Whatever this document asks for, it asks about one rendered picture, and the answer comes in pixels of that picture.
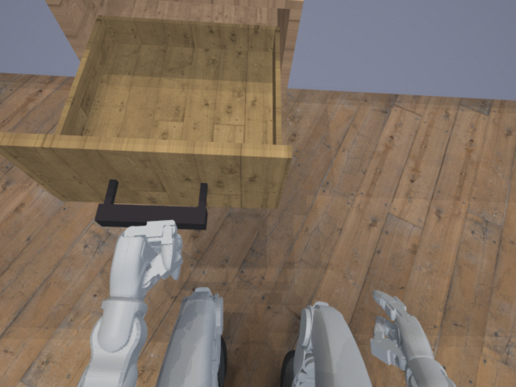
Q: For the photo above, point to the right robot shin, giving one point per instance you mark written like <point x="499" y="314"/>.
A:
<point x="303" y="364"/>

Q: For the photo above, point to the cabinet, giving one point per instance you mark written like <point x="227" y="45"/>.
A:
<point x="77" y="18"/>

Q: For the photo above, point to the left robot hand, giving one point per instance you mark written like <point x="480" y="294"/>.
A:
<point x="136" y="249"/>

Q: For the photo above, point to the drawer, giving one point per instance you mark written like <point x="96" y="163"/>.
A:
<point x="162" y="106"/>

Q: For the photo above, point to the left robot shin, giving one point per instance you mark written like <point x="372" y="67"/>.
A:
<point x="216" y="346"/>

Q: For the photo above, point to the handle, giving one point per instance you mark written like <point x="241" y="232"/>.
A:
<point x="118" y="215"/>

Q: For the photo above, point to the right robot hand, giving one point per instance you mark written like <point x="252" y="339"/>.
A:
<point x="407" y="339"/>

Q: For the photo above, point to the left robot forearm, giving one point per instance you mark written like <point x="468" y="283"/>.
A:
<point x="116" y="341"/>

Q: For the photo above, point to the robot shin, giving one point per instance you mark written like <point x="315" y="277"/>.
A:
<point x="303" y="364"/>
<point x="216" y="346"/>

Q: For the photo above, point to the right robot forearm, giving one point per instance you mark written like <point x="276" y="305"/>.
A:
<point x="426" y="372"/>

